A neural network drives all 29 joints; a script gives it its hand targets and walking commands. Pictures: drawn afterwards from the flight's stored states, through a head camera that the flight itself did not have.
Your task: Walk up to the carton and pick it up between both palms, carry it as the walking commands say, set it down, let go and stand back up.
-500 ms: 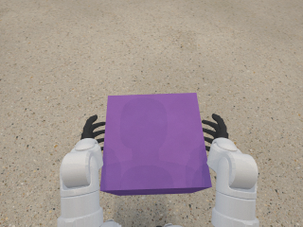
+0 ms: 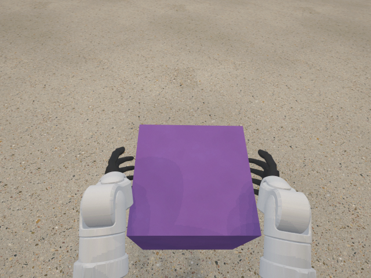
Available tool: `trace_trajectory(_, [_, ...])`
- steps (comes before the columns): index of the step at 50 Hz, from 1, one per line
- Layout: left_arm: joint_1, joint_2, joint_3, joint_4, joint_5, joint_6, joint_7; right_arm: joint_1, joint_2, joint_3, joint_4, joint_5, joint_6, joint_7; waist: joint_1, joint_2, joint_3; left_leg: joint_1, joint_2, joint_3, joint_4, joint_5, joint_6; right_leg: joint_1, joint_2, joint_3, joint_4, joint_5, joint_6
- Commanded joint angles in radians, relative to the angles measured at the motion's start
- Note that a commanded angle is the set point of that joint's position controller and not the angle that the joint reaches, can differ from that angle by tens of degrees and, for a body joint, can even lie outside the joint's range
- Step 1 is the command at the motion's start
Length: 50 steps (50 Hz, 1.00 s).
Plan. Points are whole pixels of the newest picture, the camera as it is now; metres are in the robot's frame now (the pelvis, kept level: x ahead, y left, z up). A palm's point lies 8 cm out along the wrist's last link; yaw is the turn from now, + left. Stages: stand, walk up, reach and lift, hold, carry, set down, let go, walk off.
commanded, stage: carry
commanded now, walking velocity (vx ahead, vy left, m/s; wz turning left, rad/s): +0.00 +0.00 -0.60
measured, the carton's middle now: (189, 191) +0.33 +0.01 +0.01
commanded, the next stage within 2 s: none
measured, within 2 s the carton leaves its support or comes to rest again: neither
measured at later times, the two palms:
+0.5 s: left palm (148, 202) +0.25 +0.09 +0.10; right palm (329, 247) +0.18 -0.20 +0.12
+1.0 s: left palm (226, 250) +0.18 -0.05 +0.08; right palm out of the picture +0.00 -0.29 +0.10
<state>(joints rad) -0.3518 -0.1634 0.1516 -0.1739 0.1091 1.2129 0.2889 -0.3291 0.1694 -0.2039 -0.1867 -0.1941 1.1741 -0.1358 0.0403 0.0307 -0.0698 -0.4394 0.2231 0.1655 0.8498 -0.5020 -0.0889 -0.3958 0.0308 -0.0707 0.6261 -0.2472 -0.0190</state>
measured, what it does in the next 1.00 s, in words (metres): walks backwards, turning right: left foot, then right foot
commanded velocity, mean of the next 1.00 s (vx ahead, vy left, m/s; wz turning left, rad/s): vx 0.00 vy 0.00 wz -0.60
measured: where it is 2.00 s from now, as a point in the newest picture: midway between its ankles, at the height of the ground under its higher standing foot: outside the picture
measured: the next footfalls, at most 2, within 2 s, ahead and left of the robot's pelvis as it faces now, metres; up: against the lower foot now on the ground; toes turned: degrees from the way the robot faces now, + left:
left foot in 0.28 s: +0.02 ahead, +0.11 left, +0.00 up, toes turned -4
right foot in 0.62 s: -0.08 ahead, -0.14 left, +0.00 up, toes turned -28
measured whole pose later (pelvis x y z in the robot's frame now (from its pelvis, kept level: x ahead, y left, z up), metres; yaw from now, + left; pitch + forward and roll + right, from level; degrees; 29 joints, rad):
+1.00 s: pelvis -0.15 +0.00 +0.01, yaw -34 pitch +4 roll +1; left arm -0.32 -0.17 0.18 -0.23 0.17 1.18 0.19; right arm -0.33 0.17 -0.16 -0.24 -0.08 1.19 -0.26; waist -0.04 -0.05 -0.03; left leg -0.50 0.07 0.07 0.88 -0.47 -0.11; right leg -0.51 0.08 0.07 0.55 -0.11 -0.05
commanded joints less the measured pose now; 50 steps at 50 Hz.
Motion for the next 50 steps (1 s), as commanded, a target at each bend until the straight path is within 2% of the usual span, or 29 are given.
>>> trace_trajectory(1, [-0.457, -1.000, -0.681, 0.030, -0.423, 0.010, -0.500, -0.563, 1.016, 0.771, -0.041, 0.528, 0.024, 0.332, -0.025, -0.231, -0.301, -0.174, -0.087, -0.094, 0.178, -0.142, -0.031, 0.331, -0.294, 0.375, -0.143, 0.792, -0.170])
trace_trajectory(2, [-0.477, -0.998, -0.676, -0.016, -0.419, -0.004, -0.497, -0.580, 1.045, 0.800, -0.059, 0.549, 0.021, 0.337, -0.023, -0.255, -0.308, -0.185, -0.094, -0.096, 0.169, -0.097, -0.030, 0.335, -0.282, 0.372, -0.160, 0.726, -0.162])
trace_trajectory(5, [-0.534, -1.025, -0.669, -0.118, -0.417, -0.023, -0.474, -0.657, 1.079, 0.825, -0.153, 0.614, 0.011, 0.334, -0.029, -0.206, -0.402, -0.160, -0.108, -0.103, 0.146, 0.032, -0.021, 0.351, -0.226, 0.295, -0.163, 0.439, -0.134])
trace_trajectory(8, [-0.508, -1.004, -0.663, -0.156, -0.394, -0.034, -0.454, -0.580, 1.048, 0.807, -0.122, 0.616, 0.022, 0.334, -0.021, -0.198, -0.433, -0.092, -0.139, -0.090, 0.056, 0.040, -0.015, 0.300, -0.235, 0.352, -0.210, 0.228, -0.155])
trace_trajectory(9, [-0.505, -0.996, -0.672, -0.175, -0.388, -0.038, -0.447, -0.588, 1.047, 0.812, -0.135, 0.626, 0.018, 0.336, -0.019, -0.154, -0.460, -0.050, -0.158, -0.088, 0.044, 0.040, -0.012, 0.272, -0.237, 0.385, -0.228, 0.154, -0.153])
trace_trajectory(10, [-0.505, -0.984, -0.677, -0.187, -0.385, -0.039, -0.441, -0.528, 1.044, 0.794, -0.090, 0.605, 0.027, 0.338, -0.022, -0.202, -0.447, 0.013, -0.154, -0.094, -0.014, 0.052, -0.004, 0.224, -0.226, 0.370, -0.241, 0.094, -0.142])
trace_trajectory(11, [-0.508, -0.969, -0.695, -0.198, -0.379, -0.036, -0.435, -0.503, 1.034, 0.791, -0.076, 0.603, 0.028, 0.343, -0.023, -0.151, -0.437, 0.030, -0.168, -0.090, -0.095, 0.065, 0.002, 0.198, -0.215, 0.390, -0.221, 0.112, -0.144])
trace_trajectory(13, [-0.477, -0.970, -0.715, -0.166, -0.374, -0.030, -0.429, -0.448, 1.028, 0.781, -0.039, 0.579, 0.029, 0.350, -0.050, -0.067, -0.474, 0.261, -0.163, -0.070, -0.346, 0.161, 0.023, 0.068, -0.138, 0.294, -0.133, 0.060, -0.079])
trace_trajectory(14, [-0.499, -0.967, -0.724, -0.162, -0.385, -0.025, -0.433, -0.431, 1.016, 0.764, -0.012, 0.558, 0.029, 0.348, -0.071, 0.090, -0.470, 0.401, -0.022, -0.236, -0.473, 0.137, 0.063, -0.106, -0.048, 0.245, 0.004, -0.022, -0.041])
trace_trajectory(15, [-0.511, -0.953, -0.730, -0.177, -0.386, -0.021, -0.432, -0.377, 0.985, 0.743, 0.019, 0.528, 0.031, 0.354, -0.064, 0.375, -0.433, 0.470, 0.270, -0.553, -0.553, 0.377, 0.171, -0.291, 0.087, 0.103, 0.264, -0.234, 0.033])
trace_trajectory(16, [-0.530, -0.978, -0.737, -0.175, -0.396, -0.021, -0.437, -0.408, 1.009, 0.772, -0.049, 0.544, 0.021, 0.351, -0.063, 0.297, -0.390, 0.437, 0.350, -0.454, -0.512, 0.522, 0.264, -0.341, 0.019, 0.048, 0.498, -0.323, 0.052])
trace_trajectory(17, [-0.565, -0.970, -0.751, -0.205, -0.414, -0.024, -0.451, -0.448, 1.029, 0.771, -0.061, 0.547, 0.008, 0.346, -0.054, 0.240, -0.383, 0.334, 0.297, -0.348, -0.470, 0.595, 0.255, -0.255, -0.044, 0.072, 0.515, -0.285, 0.052])
trace_trajectory(18, [-0.534, -0.987, -0.750, -0.159, -0.412, -0.019, -0.451, -0.454, 1.021, 0.765, -0.063, 0.535, 0.015, 0.344, -0.044, 0.146, -0.335, 0.298, 0.232, -0.263, -0.468, 0.571, 0.227, -0.247, -0.030, 0.029, 0.537, -0.215, 0.054])
trace_trajectory(19, [-0.548, -1.017, -0.764, -0.138, -0.439, -0.021, -0.457, -0.474, 1.004, 0.755, -0.093, 0.523, 0.006, 0.337, -0.047, 0.115, -0.313, 0.308, 0.176, -0.222, -0.446, 0.618, 0.188, -0.257, -0.020, 0.010, 0.497, -0.201, 0.057])
trace_trajectory(22, [-0.610, -1.018, -0.801, -0.211, -0.508, -0.018, -0.467, -0.449, 1.000, 0.715, -0.103, 0.505, 0.010, 0.325, -0.042, 0.146, -0.347, 0.364, 0.130, -0.074, -0.367, 0.717, 0.130, -0.193, -0.015, -0.006, 0.362, -0.174, 0.047])
trace_trajectory(27, [-0.495, -0.997, -0.764, -0.091, -0.490, 0.012, -0.471, -0.354, 0.949, 0.687, -0.053, 0.455, 0.026, 0.312, -0.057, 0.263, -0.363, 0.526, 0.155, -0.049, -0.255, 0.924, 0.118, -0.108, 0.030, -0.113, -0.005, -0.154, 0.048])
trace_trajectory(28, [-0.449, -1.004, -0.761, -0.048, -0.478, 0.015, -0.479, -0.347, 0.928, 0.692, -0.066, 0.439, 0.023, 0.313, -0.046, 0.244, -0.366, 0.478, 0.145, -0.023, -0.222, 0.890, 0.097, -0.026, 0.028, -0.117, -0.109, -0.035, 0.041])
trace_trajectory(29, [-0.457, -1.004, -0.750, -0.023, -0.468, 0.020, -0.483, -0.321, 0.929, 0.671, -0.004, 0.424, 0.028, 0.314, -0.041, 0.239, -0.345, 0.375, 0.116, -0.004, -0.168, 0.833, 0.050, 0.072, -0.007, -0.046, -0.182, 0.056, 0.029])
trace_trajectory(30, [-0.424, -0.999, -0.740, 0.008, -0.458, 0.022, -0.485, -0.304, 0.923, 0.673, 0.015, 0.424, 0.028, 0.315, -0.029, 0.123, -0.367, 0.211, 0.079, 0.011, -0.067, 0.606, 0.008, 0.228, -0.086, 0.095, -0.193, 0.242, -0.001])
trace_trajectory(31, [-0.437, -0.984, -0.735, -0.009, -0.462, 0.015, -0.495, -0.328, 0.934, 0.689, 0.012, 0.426, 0.027, 0.317, -0.024, -0.168, -0.357, -0.054, -0.013, 0.022, 0.101, 0.160, -0.035, 0.389, -0.259, 0.333, -0.180, 0.669, -0.057])
trace_trajectory(32, [-0.452, -0.997, -0.720, 0.006, -0.452, 0.012, -0.496, -0.398, 0.955, 0.713, -0.015, 0.446, 0.031, 0.327, -0.031, -0.300, -0.316, -0.219, -0.107, -0.001, 0.183, -0.236, -0.055, 0.410, -0.388, 0.503, -0.150, 0.954, -0.137])
trace_trajectory(33, [-0.473, -1.010, -0.724, -0.011, -0.452, 0.005, -0.496, -0.437, 0.989, 0.749, -0.022, 0.479, 0.033, 0.336, -0.022, -0.236, -0.310, -0.214, -0.076, -0.067, 0.221, -0.209, -0.046, 0.406, -0.357, 0.413, -0.107, 0.981, -0.173])
trace_trajectory(35, [-0.486, -0.993, -0.706, -0.022, -0.440, -0.003, -0.500, -0.506, 1.027, 0.794, -0.032, 0.521, 0.027, 0.336, -0.026, -0.186, -0.285, -0.249, -0.065, -0.094, 0.271, -0.134, -0.047, 0.376, -0.294, 0.359, -0.139, 0.697, -0.150])
trace_trajectory(37, [-0.490, -1.019, -0.682, -0.058, -0.440, -0.019, -0.498, -0.607, 1.050, 0.824, -0.122, 0.567, 0.017, 0.333, -0.028, -0.237, -0.299, -0.244, -0.070, -0.093, 0.272, -0.030, -0.043, 0.325, -0.258, 0.311, -0.177, 0.456, -0.120])
trace_trajectory(40, [-0.493, -1.022, -0.654, -0.096, -0.416, -0.031, -0.481, -0.652, 1.062, 0.845, -0.144, 0.613, 0.025, 0.333, -0.020, -0.218, -0.376, -0.191, -0.089, -0.117, 0.262, 0.063, -0.025, 0.284, -0.250, 0.352, -0.265, -0.005, -0.122])
trace_trajectory(41, [-0.480, -0.998, -0.653, -0.119, -0.408, -0.038, -0.473, -0.607, 1.042, 0.842, -0.138, 0.619, 0.025, 0.335, -0.020, -0.209, -0.387, -0.192, -0.096, -0.114, 0.211, 0.044, -0.023, 0.304, -0.250, 0.367, -0.257, 0.064, -0.133])
trace_trajectory(45, [-0.528, -0.979, -0.687, -0.183, -0.404, -0.041, -0.453, -0.533, 1.044, 0.817, -0.074, 0.614, 0.028, 0.343, -0.017, -0.149, -0.397, -0.139, -0.141, -0.094, 0.144, 0.041, -0.022, 0.225, -0.240, 0.408, -0.277, 0.006, -0.144])
trace_trajectory(47, [-0.507, -0.965, -0.703, -0.169, -0.403, -0.036, -0.450, -0.469, 1.040, 0.797, -0.021, 0.587, 0.036, 0.343, -0.017, -0.179, -0.385, -0.070, -0.158, -0.079, 0.052, 0.030, -0.019, 0.187, -0.224, 0.398, -0.271, 0.054, -0.132])
trace_trajectory(50, [-0.479, -0.954, -0.709, -0.120, -0.397, -0.023, -0.456, -0.472, 1.022, 0.788, -0.017, 0.565, 0.034, 0.339, -0.012, -0.179, -0.414, 0.027, -0.210, -0.063, -0.121, 0.019, -0.015, 0.208, -0.201, 0.470, -0.253, 0.202, -0.123])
